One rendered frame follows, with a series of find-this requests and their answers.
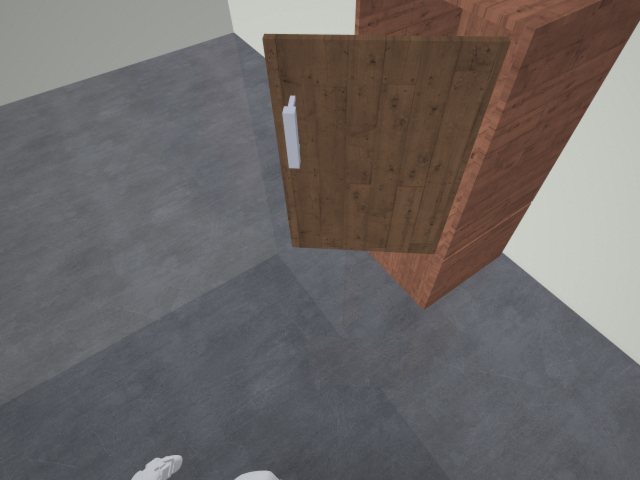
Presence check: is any cupboard door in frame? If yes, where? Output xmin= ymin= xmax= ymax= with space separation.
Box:
xmin=262 ymin=34 xmax=511 ymax=254

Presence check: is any handle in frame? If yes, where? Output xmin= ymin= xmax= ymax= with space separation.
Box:
xmin=282 ymin=96 xmax=301 ymax=169

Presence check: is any robot left hand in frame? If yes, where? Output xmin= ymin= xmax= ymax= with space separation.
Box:
xmin=131 ymin=455 xmax=183 ymax=480

